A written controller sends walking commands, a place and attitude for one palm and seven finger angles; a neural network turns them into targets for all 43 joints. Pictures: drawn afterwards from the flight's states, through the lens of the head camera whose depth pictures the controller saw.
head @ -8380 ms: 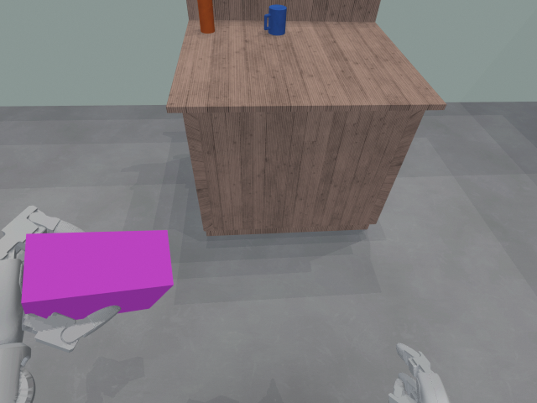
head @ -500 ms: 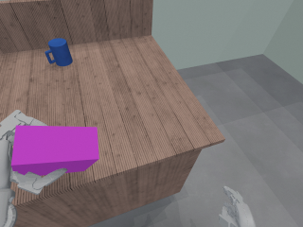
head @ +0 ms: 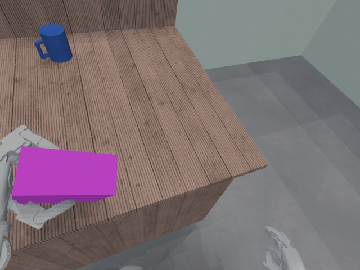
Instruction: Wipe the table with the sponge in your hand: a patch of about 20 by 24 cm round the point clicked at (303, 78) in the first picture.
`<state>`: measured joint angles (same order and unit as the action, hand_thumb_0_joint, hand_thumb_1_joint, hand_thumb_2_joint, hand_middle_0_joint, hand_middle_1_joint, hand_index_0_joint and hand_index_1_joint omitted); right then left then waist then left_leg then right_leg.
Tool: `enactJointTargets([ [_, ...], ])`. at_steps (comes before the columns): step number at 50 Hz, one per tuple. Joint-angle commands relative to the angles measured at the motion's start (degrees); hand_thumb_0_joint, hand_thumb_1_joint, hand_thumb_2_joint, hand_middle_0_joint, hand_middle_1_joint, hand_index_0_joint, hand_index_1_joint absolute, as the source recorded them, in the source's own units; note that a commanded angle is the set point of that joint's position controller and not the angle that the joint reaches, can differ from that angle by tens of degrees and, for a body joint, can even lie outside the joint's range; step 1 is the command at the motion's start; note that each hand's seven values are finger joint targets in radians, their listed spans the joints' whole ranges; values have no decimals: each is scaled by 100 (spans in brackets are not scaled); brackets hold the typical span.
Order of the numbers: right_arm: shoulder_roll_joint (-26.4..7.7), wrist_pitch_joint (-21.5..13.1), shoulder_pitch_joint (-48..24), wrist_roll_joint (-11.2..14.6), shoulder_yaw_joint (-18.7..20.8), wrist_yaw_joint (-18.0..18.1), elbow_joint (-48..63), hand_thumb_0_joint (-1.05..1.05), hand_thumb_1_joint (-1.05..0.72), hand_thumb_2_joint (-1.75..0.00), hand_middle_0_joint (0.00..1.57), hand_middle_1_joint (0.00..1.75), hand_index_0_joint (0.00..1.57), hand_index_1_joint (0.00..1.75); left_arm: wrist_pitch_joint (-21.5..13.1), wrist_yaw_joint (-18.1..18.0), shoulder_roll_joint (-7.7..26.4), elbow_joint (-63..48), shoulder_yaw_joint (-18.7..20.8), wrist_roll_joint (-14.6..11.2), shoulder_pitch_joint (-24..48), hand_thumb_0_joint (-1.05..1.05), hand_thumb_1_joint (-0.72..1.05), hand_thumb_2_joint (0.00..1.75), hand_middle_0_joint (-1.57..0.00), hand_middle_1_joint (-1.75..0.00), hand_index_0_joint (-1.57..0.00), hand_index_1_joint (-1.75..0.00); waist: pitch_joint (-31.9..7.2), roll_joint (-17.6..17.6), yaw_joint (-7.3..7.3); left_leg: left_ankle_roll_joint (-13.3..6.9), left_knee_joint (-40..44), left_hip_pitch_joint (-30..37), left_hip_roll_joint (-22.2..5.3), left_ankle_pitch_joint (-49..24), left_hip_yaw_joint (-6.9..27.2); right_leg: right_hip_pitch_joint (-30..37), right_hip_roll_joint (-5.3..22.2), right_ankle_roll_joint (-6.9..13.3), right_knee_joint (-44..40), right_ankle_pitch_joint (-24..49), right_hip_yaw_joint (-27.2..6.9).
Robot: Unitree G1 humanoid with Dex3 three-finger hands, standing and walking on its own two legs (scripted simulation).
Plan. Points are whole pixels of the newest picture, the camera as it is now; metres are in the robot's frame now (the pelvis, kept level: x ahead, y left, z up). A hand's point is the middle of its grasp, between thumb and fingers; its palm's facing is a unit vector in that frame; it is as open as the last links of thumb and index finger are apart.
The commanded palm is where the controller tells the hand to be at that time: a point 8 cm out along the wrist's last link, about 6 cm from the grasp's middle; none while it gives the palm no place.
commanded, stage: look again from close up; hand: left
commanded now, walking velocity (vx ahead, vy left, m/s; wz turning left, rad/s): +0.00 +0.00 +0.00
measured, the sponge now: (80, 179) +0.24 +0.20 +0.10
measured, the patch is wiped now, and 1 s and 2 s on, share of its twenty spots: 0.00 0.00 0.00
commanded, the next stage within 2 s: shuffle to correct the standing spot in 0.02 s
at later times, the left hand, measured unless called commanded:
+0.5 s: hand (45, 195) +0.19 +0.22 +0.16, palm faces +0.37 -0.86 -0.36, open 10.7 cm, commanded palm +0.13 +0.25 +0.18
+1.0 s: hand (37, 190) +0.20 +0.23 +0.16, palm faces +0.37 -0.84 -0.40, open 10.7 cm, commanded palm +0.14 +0.26 +0.18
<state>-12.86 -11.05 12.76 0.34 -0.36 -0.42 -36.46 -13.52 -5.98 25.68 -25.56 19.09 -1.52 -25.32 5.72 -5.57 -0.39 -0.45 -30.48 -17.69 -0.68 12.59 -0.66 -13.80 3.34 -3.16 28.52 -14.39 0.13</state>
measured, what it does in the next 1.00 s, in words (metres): stands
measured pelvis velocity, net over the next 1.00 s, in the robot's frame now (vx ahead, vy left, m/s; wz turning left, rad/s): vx -0.02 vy -0.02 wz -0.01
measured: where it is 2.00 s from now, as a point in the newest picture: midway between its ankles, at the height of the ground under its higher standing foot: outside the picture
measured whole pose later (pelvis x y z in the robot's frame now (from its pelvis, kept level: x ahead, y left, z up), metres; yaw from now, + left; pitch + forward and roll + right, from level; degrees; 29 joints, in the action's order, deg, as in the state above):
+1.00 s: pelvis -0.02 -0.02 +0.00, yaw +0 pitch -4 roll -1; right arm -13.1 -6.9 12.4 1.1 -0.2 1.8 -34.9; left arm -8.7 -6.8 21.6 -27.4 20.3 -2.2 -26.5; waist 5.0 -0.2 -0.3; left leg 1.0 -30.8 -14.9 -2.6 11.9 1.1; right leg -10.5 0.8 -1.7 27.6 -12.9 0.8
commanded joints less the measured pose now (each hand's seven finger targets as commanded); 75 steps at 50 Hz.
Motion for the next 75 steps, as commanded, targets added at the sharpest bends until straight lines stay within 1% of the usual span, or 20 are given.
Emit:
enactJointTargets([
  [1,-791,-419,-468,23,309,5,842,0,-90,-90,20,30,20,30,-512,-384,1470,-2145,1373,-210,461,0,10,130,-120,-160,-120,-160,-1853,1574,-231,-122,386,867,-352,-2090,469,574,69,368,194,1597,160],
  [3,-734,-452,-400,23,297,-43,797,0,-90,-90,20,30,20,30,-514,-368,1102,-2334,1073,-211,369,0,10,130,-120,-160,-120,-160,-1774,1542,-226,-123,295,980,-451,-2721,502,420,73,347,191,1546,227],
  [7,-757,-436,-432,25,365,-71,790,0,-90,-90,20,30,20,30,-400,-336,678,-2046,843,-136,381,0,10,130,-120,-160,-120,-160,-1644,1370,-155,-111,438,1102,-620,-2248,567,117,-17,333,185,1022,243],
  [12,-710,-187,-635,18,335,-16,1070,0,-90,-90,20,30,20,30,-179,-195,338,-1600,665,-37,824,0,10,130,-120,-160,-120,-160,-1167,1303,-38,-92,951,611,-817,-120,738,-76,-219,315,47,391,244],
  [18,-583,-39,-869,27,234,-5,1405,0,-90,-90,20,30,20,30,-65,-134,395,-1962,666,-62,981,0,10,130,-120,-160,-120,-160,-1148,1462,-40,-136,1013,357,-758,1130,643,70,-274,361,-270,153,204],
  [21,-566,14,-781,55,230,25,1408,0,-90,-90,20,30,20,30,9,-155,696,-1867,922,-136,722,0,10,130,-120,-160,-120,-160,-1216,1225,-15,-98,743,401,-649,1227,401,66,-198,440,-491,45,64],
  [22,-480,30,-787,52,193,28,1444,0,-90,-90,20,30,20,30,45,-135,387,-1846,721,-169,699,0,10,130,-120,-160,-120,-160,-1148,1184,2,-99,665,354,-640,1245,362,22,-201,456,-492,27,72],
  [24,-493,58,-824,47,190,51,1443,0,-90,-90,20,30,20,30,96,-140,472,-1742,771,-194,774,0,10,130,-120,-160,-120,-160,-1005,988,-4,-76,375,230,-572,1487,225,-144,-120,527,-666,-305,-93],
  [31,-588,130,-754,93,188,186,1244,0,-90,-90,20,30,20,30,261,-193,678,-1484,859,-243,522,0,10,130,-120,-160,-120,-160,-926,663,52,-76,-440,400,-260,754,-5,-318,333,777,-1033,-329,-703],
  [32,-551,133,-743,70,156,185,1220,0,-90,-90,20,30,20,30,271,-180,425,-1466,685,-240,484,0,10,130,-120,-160,-120,-160,-855,597,55,-78,-446,328,-222,588,38,-260,383,773,-1031,-163,-669],
  [35,-635,117,-786,70,191,195,1186,0,-90,-90,20,30,20,30,232,-180,524,-1519,766,-229,467,0,10,130,-120,-160,-120,-160,-796,469,31,-86,-402,366,-179,239,131,-190,495,740,-1019,242,-693],
  [36,-718,123,-817,79,237,223,1147,0,-90,-90,20,30,20,30,195,-207,780,-1664,944,-225,461,0,10,130,-120,-160,-120,-160,-858,783,36,-103,-192,588,-224,72,212,-161,476,707,-907,307,-653],
  [37,-637,119,-811,70,208,233,1168,0,-90,-90,20,30,20,30,179,-207,560,-1611,813,-216,326,0,10,130,-120,-160,-120,-160,-810,803,32,-121,-53,550,-249,-3,250,-85,389,633,-830,366,-497],
  [41,-725,87,-746,85,272,280,1140,0,-90,-90,20,30,20,30,126,-251,798,-1646,1043,-206,194,0,10,130,-120,-160,-120,-160,-924,643,18,-125,133,700,-272,-203,281,117,352,561,-762,563,-444],
  [49,-704,34,-694,59,247,258,1142,0,-90,-90,20,30,20,30,112,-203,316,-1314,639,-107,470,0,10,130,-120,-160,-120,-160,-757,860,-1,-207,812,430,-452,559,516,300,-46,393,-711,256,-147],
  [56,-670,16,-781,25,196,230,1165,0,-90,-90,20,30,20,30,120,-208,493,-1634,690,-54,732,0,10,130,-120,-160,-120,-160,-929,1310,-20,-216,1159,546,-515,754,633,442,-146,380,-586,359,-92],
  [72,-558,124,-845,38,156,224,1209,0,-90,-90,20,30,20,30,207,-193,276,-1619,524,-96,592,0,10,130,-120,-160,-120,-160,-998,1091,-11,-141,1033,626,-451,308,501,639,-47,419,-807,684,-134],
  [73,-682,-69,-203,-243,323,296,1047,0,-90,-90,20,30,20,30,-478,-150,5096,-2677,4064,746,6179,0,10,130,-120,-160,-120,-160,-537,-118,-317,-152,147,-225,-512,-682,169,124,203,468,-1159,1238,-455],
  [74,17,-83,-477,-85,47,282,713,0,-90,-90,20,30,20,30,-294,58,1294,563,1580,190,2782,0,10,130,-120,-160,-120,-160,-1473,-282,-126,-78,359,728,54,-815,58,243,320,677,-798,1408,-534],
  [75,-530,-208,-346,-21,348,267,1125,0,-90,-90,20,30,20,30,-265,141,664,486,1022,36,1473,0,10,130,-120,-160,-120,-160,-1345,680,-328,47,343,1089,-24,-982,-53,211,190,658,-908,1739,-1003],
])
